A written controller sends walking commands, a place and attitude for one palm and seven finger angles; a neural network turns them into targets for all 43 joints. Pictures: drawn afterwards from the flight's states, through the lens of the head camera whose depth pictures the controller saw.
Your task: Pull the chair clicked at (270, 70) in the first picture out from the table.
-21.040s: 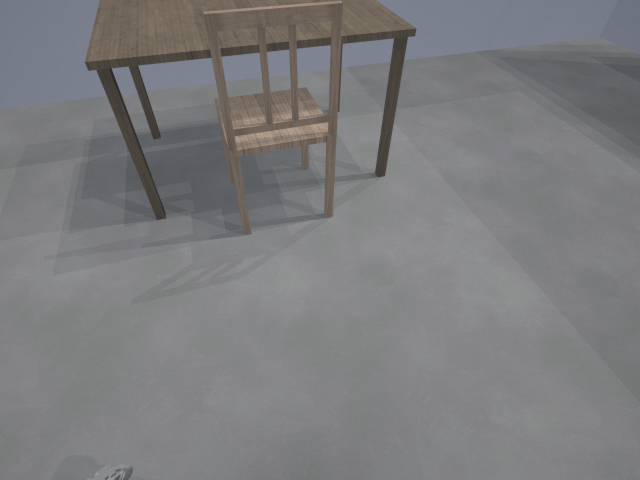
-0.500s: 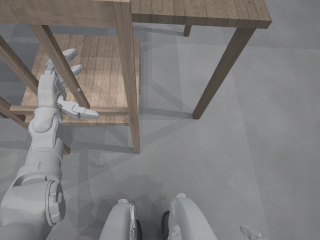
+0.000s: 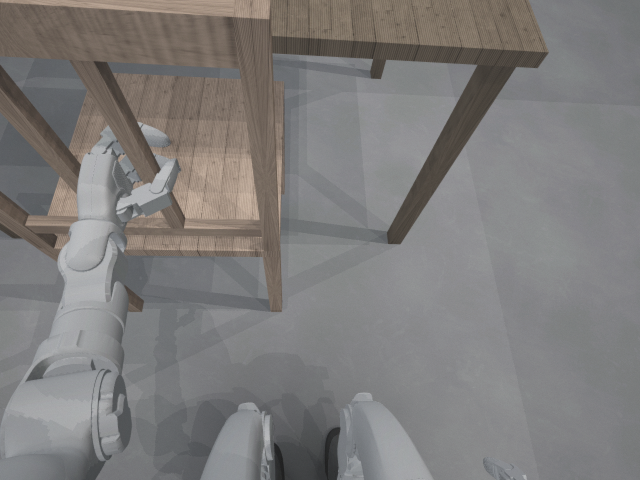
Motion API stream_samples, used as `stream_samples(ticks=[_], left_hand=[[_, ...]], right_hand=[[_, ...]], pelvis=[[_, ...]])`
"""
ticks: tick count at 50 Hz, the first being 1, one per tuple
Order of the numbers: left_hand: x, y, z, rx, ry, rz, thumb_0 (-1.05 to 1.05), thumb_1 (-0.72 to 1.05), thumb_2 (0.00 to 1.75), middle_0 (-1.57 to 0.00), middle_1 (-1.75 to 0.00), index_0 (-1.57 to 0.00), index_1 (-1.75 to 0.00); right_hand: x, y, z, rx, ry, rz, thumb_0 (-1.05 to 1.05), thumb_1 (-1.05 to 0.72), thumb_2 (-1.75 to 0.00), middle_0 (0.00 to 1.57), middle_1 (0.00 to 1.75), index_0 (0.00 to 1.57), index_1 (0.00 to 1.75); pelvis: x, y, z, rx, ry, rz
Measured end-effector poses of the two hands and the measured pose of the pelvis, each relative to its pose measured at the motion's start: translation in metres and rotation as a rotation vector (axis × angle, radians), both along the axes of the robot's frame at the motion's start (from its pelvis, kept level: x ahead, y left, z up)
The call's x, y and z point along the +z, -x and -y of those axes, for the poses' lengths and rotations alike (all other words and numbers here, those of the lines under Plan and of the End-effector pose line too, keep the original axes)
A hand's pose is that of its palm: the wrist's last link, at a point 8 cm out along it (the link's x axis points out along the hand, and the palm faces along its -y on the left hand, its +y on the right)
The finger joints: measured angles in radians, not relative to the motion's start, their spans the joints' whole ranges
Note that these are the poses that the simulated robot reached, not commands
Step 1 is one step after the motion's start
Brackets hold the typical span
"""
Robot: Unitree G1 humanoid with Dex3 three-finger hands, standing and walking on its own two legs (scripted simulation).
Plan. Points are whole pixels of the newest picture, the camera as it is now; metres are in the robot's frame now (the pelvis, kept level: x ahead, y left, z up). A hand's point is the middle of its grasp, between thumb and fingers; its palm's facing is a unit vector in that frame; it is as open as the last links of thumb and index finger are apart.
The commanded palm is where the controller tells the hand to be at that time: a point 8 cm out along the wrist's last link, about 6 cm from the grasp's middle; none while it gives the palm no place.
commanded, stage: hook a spindle and tug to test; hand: left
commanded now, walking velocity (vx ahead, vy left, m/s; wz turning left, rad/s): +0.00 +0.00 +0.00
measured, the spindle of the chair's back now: (62, 160) +0.50 +0.30 +0.03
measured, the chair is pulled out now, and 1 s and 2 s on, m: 0.00 0.03 0.19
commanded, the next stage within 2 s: step backward, pulling the chair out in 0.64 s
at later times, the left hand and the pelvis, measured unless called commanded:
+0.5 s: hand (156, 197) +0.45 +0.18 +0.03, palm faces -0.03 -1.00 -0.03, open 5.3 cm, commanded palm +0.41 +0.23 +0.02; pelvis +0.02 +0.01 +0.01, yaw -1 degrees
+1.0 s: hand (162, 199) +0.44 +0.17 +0.04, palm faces +0.13 -0.99 -0.07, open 5.2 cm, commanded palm +0.42 +0.22 +0.04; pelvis +0.03 +0.02 +0.08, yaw +0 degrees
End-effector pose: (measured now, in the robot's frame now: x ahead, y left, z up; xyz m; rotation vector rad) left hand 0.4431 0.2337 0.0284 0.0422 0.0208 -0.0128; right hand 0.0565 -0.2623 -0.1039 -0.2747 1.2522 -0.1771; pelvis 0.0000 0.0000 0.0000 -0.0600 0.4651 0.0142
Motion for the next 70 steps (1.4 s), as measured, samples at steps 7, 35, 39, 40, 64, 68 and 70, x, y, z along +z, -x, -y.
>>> stream_samples(ticks=[7, 35, 39, 40, 64, 68, 70], left_hand=[[0.0, 0.001, 0.001, 0.002, 0.023, -0.015, 0.02, 0.73, 0.81, -0.44, -1.4, -0.44, -1.45], [0.0, 0.026, -0.004, -0.016, 0.018, -0.015, 0.02, 0.75, 0.81, -0.41, -1.42, -0.4, -1.45], [0.002, 0.027, -0.004, -0.004, 0.0, -0.025, 0.01, 0.74, 0.81, -0.42, -1.41, -0.4, -1.45], [0.005, 0.027, -0.003, 0.011, -0.029, -0.059, 0.01, 0.74, 0.81, -0.43, -1.4, -0.41, -1.45], [0.03, 0.053, 0.036, 0.09, -0.075, -0.406, 0.03, 0.75, 0.78, -0.31, -1.04, -0.49, -1.45], [0.031, 0.063, 0.047, 0.083, -0.093, -0.422, 0.03, 0.74, 0.77, -0.32, -1.05, -0.49, -1.45], [0.032, 0.068, 0.053, 0.075, -0.103, -0.43, 0.03, 0.74, 0.77, -0.32, -1.06, -0.49, -1.45]], right_hand=[[0.004, -0.007, -0.006, -0.014, -0.013, 0.023, 0.01, -0.91, -0.9, 0.2, 0.3, 0.2, 0.3], [0.013, -0.049, -0.02, 0.01, -0.037, 0.107, 0.01, -0.91, -0.9, 0.21, 0.3, 0.2, 0.3], [0.013, -0.052, -0.02, 0.007, -0.032, 0.106, 0.01, -0.91, -0.9, 0.21, 0.3, 0.2, 0.3], [0.016, -0.051, -0.022, -0.011, -0.029, 0.096, 0.01, -0.91, -0.9, 0.2, 0.3, 0.2, 0.3], [0.079, -0.01, -0.012, -0.134, 0.026, -0.023, 0.0, -0.91, -0.9, 0.2, 0.3, 0.2, 0.3], [0.077, -0.005, -0.011, -0.149, 0.002, -0.015, 0.0, -0.91, -0.9, 0.21, 0.3, 0.2, 0.3], [0.077, -0.003, -0.009, -0.151, 0.002, -0.002, 0.0, -0.91, -0.9, 0.21, 0.3, 0.2, 0.3]], pelvis=[[0.004, -0.004, -0.003, -0.009, 0.0, 0.002], [0.011, -0.02, -0.012, -0.014, 0.003, 0.005], [0.012, -0.018, -0.012, -0.007, 0.0, 0.025], [0.017, -0.018, -0.012, -0.004, -0.006, 0.053], [0.097, -0.023, -0.011, -0.032, -0.043, 0.279], [0.1, -0.016, -0.004, -0.04, -0.044, 0.283], [0.101, -0.011, 0.0, -0.039, -0.046, 0.284]])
